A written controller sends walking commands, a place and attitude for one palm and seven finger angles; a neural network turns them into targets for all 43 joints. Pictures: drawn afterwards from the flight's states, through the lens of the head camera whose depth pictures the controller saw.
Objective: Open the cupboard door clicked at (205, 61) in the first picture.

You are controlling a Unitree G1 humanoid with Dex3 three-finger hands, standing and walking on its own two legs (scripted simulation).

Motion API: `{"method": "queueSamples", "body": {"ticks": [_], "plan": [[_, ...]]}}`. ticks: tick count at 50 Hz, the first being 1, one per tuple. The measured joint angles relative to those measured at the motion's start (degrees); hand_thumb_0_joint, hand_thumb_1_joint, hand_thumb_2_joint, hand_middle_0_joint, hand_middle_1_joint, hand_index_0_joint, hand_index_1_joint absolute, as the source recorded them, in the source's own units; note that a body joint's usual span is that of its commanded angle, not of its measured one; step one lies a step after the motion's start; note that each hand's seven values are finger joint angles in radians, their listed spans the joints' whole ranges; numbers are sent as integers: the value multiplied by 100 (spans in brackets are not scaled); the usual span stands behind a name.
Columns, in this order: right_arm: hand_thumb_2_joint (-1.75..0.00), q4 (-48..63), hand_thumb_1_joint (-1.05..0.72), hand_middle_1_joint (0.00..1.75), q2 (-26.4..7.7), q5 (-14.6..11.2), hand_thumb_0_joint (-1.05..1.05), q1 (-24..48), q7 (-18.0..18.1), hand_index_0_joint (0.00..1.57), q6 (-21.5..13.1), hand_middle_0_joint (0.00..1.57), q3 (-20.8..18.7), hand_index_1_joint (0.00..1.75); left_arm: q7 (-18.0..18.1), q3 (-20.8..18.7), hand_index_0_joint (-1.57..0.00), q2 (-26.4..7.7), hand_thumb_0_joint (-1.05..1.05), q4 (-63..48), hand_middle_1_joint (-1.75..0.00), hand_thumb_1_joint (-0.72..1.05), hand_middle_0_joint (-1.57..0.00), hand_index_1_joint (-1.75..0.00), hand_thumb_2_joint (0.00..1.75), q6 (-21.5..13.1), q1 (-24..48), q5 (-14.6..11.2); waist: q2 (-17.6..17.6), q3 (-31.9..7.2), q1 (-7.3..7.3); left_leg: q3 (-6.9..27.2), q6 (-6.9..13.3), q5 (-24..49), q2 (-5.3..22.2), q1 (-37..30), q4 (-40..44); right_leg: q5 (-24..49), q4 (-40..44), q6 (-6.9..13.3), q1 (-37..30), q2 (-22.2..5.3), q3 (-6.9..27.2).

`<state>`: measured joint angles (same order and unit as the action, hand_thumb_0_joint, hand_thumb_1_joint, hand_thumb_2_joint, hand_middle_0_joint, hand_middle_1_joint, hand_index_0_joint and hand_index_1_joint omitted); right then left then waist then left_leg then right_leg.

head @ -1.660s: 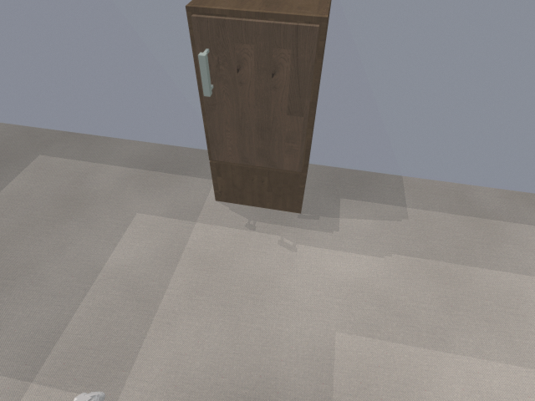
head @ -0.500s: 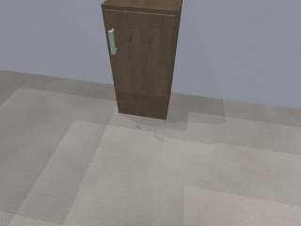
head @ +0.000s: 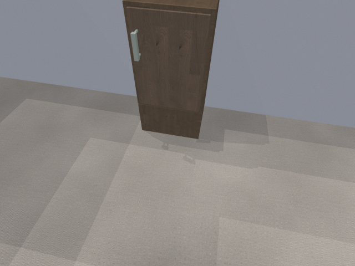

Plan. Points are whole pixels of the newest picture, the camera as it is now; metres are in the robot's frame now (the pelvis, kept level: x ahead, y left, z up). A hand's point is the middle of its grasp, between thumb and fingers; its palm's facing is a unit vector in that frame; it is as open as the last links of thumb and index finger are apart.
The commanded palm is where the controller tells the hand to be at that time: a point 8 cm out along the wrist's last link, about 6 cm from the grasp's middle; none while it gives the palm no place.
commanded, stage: walk to a spot facing it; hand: left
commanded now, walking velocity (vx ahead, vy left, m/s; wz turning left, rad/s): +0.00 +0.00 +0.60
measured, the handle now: (136, 45) +1.14 +0.27 -0.05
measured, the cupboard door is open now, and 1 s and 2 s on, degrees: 0 0 0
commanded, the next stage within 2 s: turn to face it in 1.18 s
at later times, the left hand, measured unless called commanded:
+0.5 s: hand out of the picture +0.02 +0.25 -0.17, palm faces +0.26 -0.94 -0.20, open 7.4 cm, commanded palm none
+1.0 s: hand out of the picture +0.04 +0.19 -0.17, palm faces +0.61 -0.76 -0.22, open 7.4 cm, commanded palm none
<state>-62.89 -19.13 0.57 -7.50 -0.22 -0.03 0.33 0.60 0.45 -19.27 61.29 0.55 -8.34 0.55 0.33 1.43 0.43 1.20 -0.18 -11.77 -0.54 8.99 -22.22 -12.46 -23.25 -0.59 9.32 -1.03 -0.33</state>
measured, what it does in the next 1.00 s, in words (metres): walks ahead, turning left: right foot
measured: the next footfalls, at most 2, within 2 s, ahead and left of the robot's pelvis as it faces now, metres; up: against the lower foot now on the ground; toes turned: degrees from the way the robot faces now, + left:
right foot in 0.72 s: +0.21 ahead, -0.07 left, +0.00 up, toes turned +22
left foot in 1.18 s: +0.24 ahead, +0.27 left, +0.00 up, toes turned +51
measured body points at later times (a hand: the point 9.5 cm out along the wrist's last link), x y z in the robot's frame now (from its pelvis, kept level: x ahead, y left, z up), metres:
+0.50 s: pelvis +0.02 +0.04 +0.00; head +0.02 +0.06 +0.45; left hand +0.01 +0.30 -0.15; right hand +0.07 -0.20 -0.14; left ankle -0.01 +0.12 -0.74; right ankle +0.06 -0.11 -0.68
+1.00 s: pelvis +0.16 +0.05 +0.00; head +0.17 +0.05 +0.45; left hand +0.01 +0.23 -0.15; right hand +0.38 -0.13 -0.14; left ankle +0.13 +0.20 -0.66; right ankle +0.17 -0.08 -0.74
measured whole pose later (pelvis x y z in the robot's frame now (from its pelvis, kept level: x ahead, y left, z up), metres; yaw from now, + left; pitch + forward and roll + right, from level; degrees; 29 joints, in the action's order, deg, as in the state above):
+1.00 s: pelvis +0.16 +0.05 +0.00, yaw +37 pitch +0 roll +0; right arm -54.8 -16.1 1.9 -10.4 -3.3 2.1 -4.9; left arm 1.0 -1.1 -9.3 57.3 -3.7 -21.6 1.5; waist -1.0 1.3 0.4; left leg -2.7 -1.2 -9.4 4.9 36.6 -60.8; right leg -16.3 -19.7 -1.3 2.5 -4.9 -14.6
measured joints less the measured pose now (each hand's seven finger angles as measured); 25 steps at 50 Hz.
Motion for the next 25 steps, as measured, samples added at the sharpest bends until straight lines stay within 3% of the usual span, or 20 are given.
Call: {"method": "queueSamples", "body": {"ticks": [5,10,12,13,15,18,21,25], "plan": [[-90,242,-91,30,146,19,0,-171,-20,20,184,20,-55,30,61,-54,-20,204,1,-325,-30,90,-20,-30,90,108,-14,12,-62,26,26,230,10,-212,-80,532,-656,-233,-446,-11,323,-76,-253],[-90,477,-91,30,398,0,0,-383,-60,20,308,20,-171,30,91,-93,-20,407,1,-655,-30,90,-20,-30,90,128,-101,79,33,232,78,-226,-79,-1191,19,1057,-1975,-523,-928,-67,424,-339,-623],[-90,576,-91,30,488,9,0,-507,-96,20,273,20,-171,30,74,-111,-20,438,1,-725,-30,90,-20,-30,90,145,-175,63,129,253,117,-396,-62,-759,71,892,-1480,-716,-1262,-175,509,-517,-750],[-90,614,-91,30,534,37,0,-566,-113,20,239,20,-175,30,54,-135,-20,447,1,-737,-30,90,-20,-30,90,175,-213,46,192,236,128,-416,67,-542,2,935,-1468,-986,-1608,-208,648,-599,-730],[-90,657,-91,30,633,72,0,-664,-127,20,183,20,-170,30,25,-185,-20,468,1,-704,-30,90,-20,-30,90,277,-304,56,252,175,107,-424,295,-590,-84,987,-1551,-1606,-2626,-202,1072,-508,-424],[-90,666,-91,30,783,76,0,-875,-76,21,93,20,-148,30,-60,-252,-20,486,1,-594,-30,90,-20,-30,90,285,-409,82,256,40,133,-324,390,-482,-166,816,-1118,-1289,-3682,-184,1600,-344,-182],[-90,612,-91,30,875,62,0,-1093,-42,21,-6,20,-144,30,-128,-294,-20,510,1,-587,-30,90,-20,-30,90,193,-508,89,199,-79,138,-151,407,-222,-226,601,-592,-886,-3810,-236,1840,-307,-148],[-90,536,-90,30,916,52,0,-1314,-23,21,-79,20,-190,30,-161,-338,-20,554,1,-638,-30,90,-20,-30,90,130,-564,88,99,-177,174,110,423,-61,-297,384,-167,-718,-3319,-312,1892,-310,-107]]}}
